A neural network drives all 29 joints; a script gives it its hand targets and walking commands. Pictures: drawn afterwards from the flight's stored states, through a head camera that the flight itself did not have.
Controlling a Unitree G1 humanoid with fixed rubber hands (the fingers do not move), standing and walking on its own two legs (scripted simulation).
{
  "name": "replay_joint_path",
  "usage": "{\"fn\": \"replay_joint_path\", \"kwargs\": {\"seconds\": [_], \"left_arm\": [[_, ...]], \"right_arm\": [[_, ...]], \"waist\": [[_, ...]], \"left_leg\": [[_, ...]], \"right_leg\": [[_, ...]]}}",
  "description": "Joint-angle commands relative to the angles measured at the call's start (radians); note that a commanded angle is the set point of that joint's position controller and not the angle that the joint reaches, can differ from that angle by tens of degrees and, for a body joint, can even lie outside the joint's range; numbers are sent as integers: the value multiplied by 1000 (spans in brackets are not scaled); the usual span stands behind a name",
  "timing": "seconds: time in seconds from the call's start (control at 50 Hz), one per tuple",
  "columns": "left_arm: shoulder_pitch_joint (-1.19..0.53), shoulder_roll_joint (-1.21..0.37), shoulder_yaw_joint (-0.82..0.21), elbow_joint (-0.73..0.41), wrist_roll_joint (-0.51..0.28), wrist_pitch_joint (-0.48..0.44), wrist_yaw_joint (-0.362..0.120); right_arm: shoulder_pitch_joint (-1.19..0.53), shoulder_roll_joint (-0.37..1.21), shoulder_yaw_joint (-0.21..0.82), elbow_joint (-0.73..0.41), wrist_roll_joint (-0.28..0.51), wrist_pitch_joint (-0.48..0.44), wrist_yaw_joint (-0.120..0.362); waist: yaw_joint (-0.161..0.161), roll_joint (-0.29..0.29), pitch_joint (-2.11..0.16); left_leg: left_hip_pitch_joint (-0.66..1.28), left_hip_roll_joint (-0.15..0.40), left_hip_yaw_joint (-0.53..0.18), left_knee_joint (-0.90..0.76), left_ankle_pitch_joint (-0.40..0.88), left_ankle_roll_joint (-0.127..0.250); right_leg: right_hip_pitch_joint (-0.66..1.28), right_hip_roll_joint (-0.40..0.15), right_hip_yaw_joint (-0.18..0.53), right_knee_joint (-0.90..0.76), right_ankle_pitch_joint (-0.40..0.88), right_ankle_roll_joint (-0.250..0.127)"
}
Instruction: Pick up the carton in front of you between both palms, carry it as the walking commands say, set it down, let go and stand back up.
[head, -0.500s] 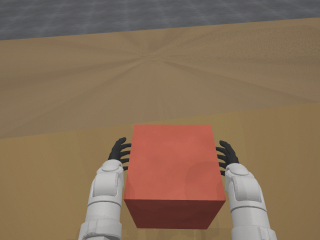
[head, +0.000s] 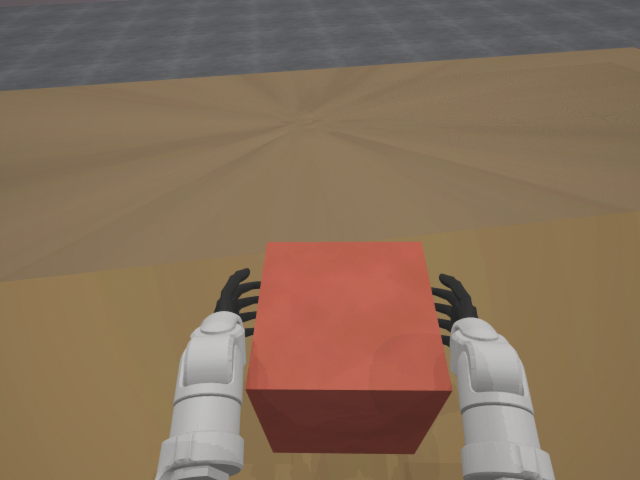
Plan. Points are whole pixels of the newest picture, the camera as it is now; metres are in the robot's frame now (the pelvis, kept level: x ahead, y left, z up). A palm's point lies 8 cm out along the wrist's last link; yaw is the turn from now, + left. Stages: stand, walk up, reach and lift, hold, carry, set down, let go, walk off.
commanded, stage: hold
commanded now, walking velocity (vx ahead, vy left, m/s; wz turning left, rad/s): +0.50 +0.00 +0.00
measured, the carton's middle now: (343, 352) +0.30 +0.00 -0.02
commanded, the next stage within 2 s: carry in 0.02 s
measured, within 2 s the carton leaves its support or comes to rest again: neither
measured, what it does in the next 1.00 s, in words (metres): walks ahead: right foot, then left foot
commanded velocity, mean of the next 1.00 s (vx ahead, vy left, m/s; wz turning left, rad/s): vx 0.50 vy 0.00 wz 0.00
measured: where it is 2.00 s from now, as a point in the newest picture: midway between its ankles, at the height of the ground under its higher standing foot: (320, 275)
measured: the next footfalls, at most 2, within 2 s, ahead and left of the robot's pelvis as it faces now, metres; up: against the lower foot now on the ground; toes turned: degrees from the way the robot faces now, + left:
right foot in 0.46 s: +0.19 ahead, -0.10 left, +0.00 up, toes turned -9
left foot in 0.80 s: +0.46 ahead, +0.15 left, +0.00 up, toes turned +15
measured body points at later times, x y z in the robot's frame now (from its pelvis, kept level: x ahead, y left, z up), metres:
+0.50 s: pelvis +0.13 +0.00 -0.01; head +0.10 +0.00 +0.44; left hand +0.42 +0.16 +0.08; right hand +0.41 -0.15 +0.08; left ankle +0.03 +0.11 -0.73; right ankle +0.15 -0.09 -0.75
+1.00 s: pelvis +0.42 +0.07 +0.00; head +0.44 +0.08 +0.45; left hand +0.71 +0.22 +0.06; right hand +0.70 -0.08 +0.07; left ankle +0.42 +0.14 -0.74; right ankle +0.37 -0.06 -0.66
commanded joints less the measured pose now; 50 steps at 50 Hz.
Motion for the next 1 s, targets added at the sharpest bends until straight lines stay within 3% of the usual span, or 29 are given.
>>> {"fn": "replay_joint_path", "kwargs": {"seconds": [0.0,0.04,0.06,0.1,0.12,0.16,0.18,0.2,0.22,0.26,0.3,0.36,0.4,0.42,0.44,0.46,0.48,0.5,0.54,0.58,0.62,0.72,0.78,0.8,0.82,0.84,0.9,0.94,0.98], "left_arm": [[-523,-904,-563,-6,-260,-15,-236],[-521,-894,-571,-28,-270,-9,-227],[-529,-897,-585,-56,-279,-4,-221],[-512,-890,-616,-101,-300,19,-206],[-482,-885,-639,-119,-309,38,-195],[-467,-855,-676,-179,-336,85,-176],[-482,-845,-710,-227,-363,117,-172],[-530,-840,-737,-268,-394,148,-169],[-555,-839,-766,-285,-423,181,-168],[-568,-861,-814,-310,-498,237,-170],[-547,-878,-842,-337,-553,281,-167],[-477,-891,-858,-406,-591,342,-155],[-402,-889,-847,-442,-585,380,-150],[-372,-885,-839,-463,-577,399,-149],[-329,-878,-827,-471,-566,417,-146],[-293,-843,-805,-472,-535,428,-142],[-292,-838,-798,-473,-514,432,-136],[-302,-854,-811,-518,-509,437,-130],[-374,-902,-832,-590,-544,451,-129],[-411,-888,-848,-630,-575,462,-128],[-390,-870,-856,-631,-593,474,-133],[-343,-826,-851,-603,-599,496,-146],[-349,-813,-849,-602,-596,505,-151],[-360,-797,-845,-603,-595,511,-153],[-393,-811,-858,-616,-608,519,-155],[-402,-827,-862,-606,-610,517,-159],[-416,-898,-867,-634,-620,486,-167],[-416,-904,-880,-657,-604,466,-158],[-373,-914,-881,-645,-582,452,-146]], "right_arm": [[-565,910,557,-43,259,-38,222],[-577,907,568,-70,279,-34,217],[-591,909,585,-97,293,-29,214],[-600,908,623,-136,328,-8,207],[-598,902,650,-152,352,9,204],[-601,898,697,-196,402,53,200],[-578,874,714,-215,415,80,194],[-550,858,713,-235,422,109,187],[-535,834,710,-249,424,142,174],[-544,793,732,-327,444,203,152],[-548,802,767,-404,485,253,137],[-489,827,798,-486,528,316,129],[-441,835,806,-522,539,357,133],[-398,838,809,-532,541,376,136],[-380,834,810,-543,543,392,140],[-394,841,822,-568,560,414,146],[-436,841,831,-598,581,433,155],[-444,860,838,-600,593,440,165],[-475,863,839,-618,617,445,171],[-478,876,845,-627,627,450,165],[-435,861,832,-626,612,455,151],[-358,824,798,-601,562,471,131],[-335,810,778,-578,548,476,133],[-319,799,768,-565,538,476,133],[-324,797,760,-542,523,470,134],[-333,825,766,-553,531,466,133],[-399,926,806,-634,565,441,139],[-436,941,834,-669,588,425,145],[-421,922,848,-679,603,421,150]], "waist": [[1,-42,-265],[6,-61,-246],[9,-85,-239],[14,-157,-286],[15,-158,-309],[12,-107,-341],[3,27,-326],[-18,234,-296],[-23,252,-216],[-20,137,-240],[-22,138,-313],[-24,168,-347],[-11,122,-361],[-10,79,-391],[8,-10,-448],[22,-244,-461],[32,-293,-392],[28,-204,-348],[27,-56,-339],[27,-85,-325],[21,-117,-320],[21,-162,-283],[-7,-73,-359],[-33,70,-410],[-32,296,-460],[-26,267,-445],[-20,39,-432],[-15,66,-432],[-14,95,-418]], "left_leg": [[-137,94,8,-1,-130,15],[-239,54,12,21,-459,15],[-285,36,39,70,-465,7],[-276,-4,134,237,-210,-12],[-248,2,148,216,-192,-9],[-88,10,153,38,-212,13],[-61,105,-10,-66,-360,46],[6,277,-288,-212,-564,111],[30,373,-435,-273,-555,170],[20,368,-357,-255,-373,195],[52,293,-176,-204,-182,164],[44,239,-57,-160,-89,135],[-62,196,39,-55,-85,112],[-191,177,85,41,-69,92],[-351,151,138,216,-99,59],[-627,79,217,455,-243,8],[-797,51,182,562,-337,13],[-831,102,127,640,-342,30],[-796,147,112,629,-272,30],[-717,145,146,498,-140,11],[-622,117,191,367,-65,-3],[-402,65,299,140,101,5],[-7,22,361,100,16,32],[154,203,83,-10,-161,74],[317,452,-379,-154,-278,211],[305,484,-447,-184,-178,249],[171,408,-188,-143,73,180],[121,362,-49,-171,92,140],[121,336,26,-189,115,142]], "right_leg": [[-40,-110,4,-16,-146,-8],[-131,-121,69,-78,-553,-21],[-133,-141,99,-94,-607,-33],[-130,-214,183,-136,-502,-85],[-157,-230,188,-142,-465,-102],[-271,-182,95,-51,-485,-87],[-360,-110,-17,88,-484,-50],[-511,-30,-138,343,-387,1],[-647,-39,-149,413,-312,9],[-627,-86,-117,379,-262,1],[-538,-49,-173,295,-218,11],[-412,-12,-237,137,-140,13],[-194,4,-286,-26,-24,14],[0,-30,-256,-38,-4,3],[208,-151,-111,-57,-96,-29],[366,-378,243,-123,-261,-144],[365,-481,430,-164,-263,-243],[301,-490,420,-164,-179,-262],[203,-435,262,-192,-208,-208],[137,-367,100,-236,-178,-153],[88,-311,-19,-227,-96,-134],[7,-264,-165,-152,58,-93],[-158,-192,-286,186,199,-35],[-312,-147,-297,433,64,13],[-574,-25,-263,716,-262,47],[-677,-62,-137,855,-314,16],[-671,-166,-69,837,-177,-31],[-607,-159,-96,718,-115,-27],[-600,-142,-130,613,-79,-15]]}}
